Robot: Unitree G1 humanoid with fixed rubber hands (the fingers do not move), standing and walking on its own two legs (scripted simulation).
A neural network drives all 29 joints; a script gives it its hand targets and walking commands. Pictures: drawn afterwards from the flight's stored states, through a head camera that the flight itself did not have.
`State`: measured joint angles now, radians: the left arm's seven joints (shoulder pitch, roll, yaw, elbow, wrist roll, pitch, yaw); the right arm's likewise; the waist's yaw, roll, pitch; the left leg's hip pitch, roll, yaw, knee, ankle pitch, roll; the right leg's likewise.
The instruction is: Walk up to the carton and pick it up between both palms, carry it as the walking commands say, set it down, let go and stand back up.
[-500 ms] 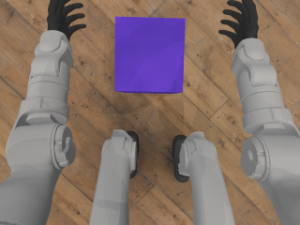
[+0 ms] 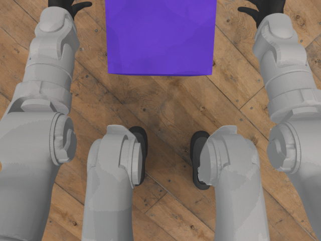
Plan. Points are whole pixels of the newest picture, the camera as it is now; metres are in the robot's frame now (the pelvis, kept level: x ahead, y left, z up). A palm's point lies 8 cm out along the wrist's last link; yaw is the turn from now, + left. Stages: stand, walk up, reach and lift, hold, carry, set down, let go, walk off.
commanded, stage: reach and lift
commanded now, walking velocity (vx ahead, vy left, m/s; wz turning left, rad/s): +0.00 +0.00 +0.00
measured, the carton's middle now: (160, 31) +0.53 +0.04 -0.27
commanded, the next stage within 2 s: none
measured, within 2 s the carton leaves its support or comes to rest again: leaves its support in 1.60 s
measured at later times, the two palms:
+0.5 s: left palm (70, 13) +0.53 +0.22 -0.19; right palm (259, 19) +0.54 -0.16 -0.19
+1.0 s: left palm (88, 12) +0.54 +0.19 -0.19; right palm (234, 17) +0.54 -0.11 -0.19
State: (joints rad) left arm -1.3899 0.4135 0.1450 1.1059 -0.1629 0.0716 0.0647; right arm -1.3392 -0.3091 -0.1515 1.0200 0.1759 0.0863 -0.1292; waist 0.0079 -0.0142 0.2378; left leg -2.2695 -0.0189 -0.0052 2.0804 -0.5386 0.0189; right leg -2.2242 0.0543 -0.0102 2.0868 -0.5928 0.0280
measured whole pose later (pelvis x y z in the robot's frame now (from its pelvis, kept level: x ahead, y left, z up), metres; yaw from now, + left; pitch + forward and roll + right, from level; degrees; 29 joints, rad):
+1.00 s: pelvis -0.01 +0.00 -0.02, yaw +0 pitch +38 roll -2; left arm -1.50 0.36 0.04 1.18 -0.21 0.03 0.12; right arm -1.45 -0.22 -0.09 1.09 0.18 0.04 -0.18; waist 0.01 -0.02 0.35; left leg -2.27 -0.03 -0.01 2.15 -0.54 0.01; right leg -2.23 0.06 -0.01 2.16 -0.60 0.03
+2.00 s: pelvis +0.00 +0.00 -0.01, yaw +0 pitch +41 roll -2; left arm -1.38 0.21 0.33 0.90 0.10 0.28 0.07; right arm -1.30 -0.06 -0.43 0.77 -0.10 0.27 -0.14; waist 0.02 -0.02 0.15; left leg -2.28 -0.08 -0.04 2.11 -0.54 -0.02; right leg -2.24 0.11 0.02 2.11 -0.60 0.06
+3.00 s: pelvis +0.00 +0.00 +0.09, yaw +1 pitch +44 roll -2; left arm -1.16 0.07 0.44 0.74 0.23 0.37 0.04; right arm -1.10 0.06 -0.51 0.62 -0.21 0.35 -0.09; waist 0.01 -0.02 -0.08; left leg -2.04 -0.11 -0.07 1.78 -0.49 -0.03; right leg -2.01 0.14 0.06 1.78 -0.54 0.06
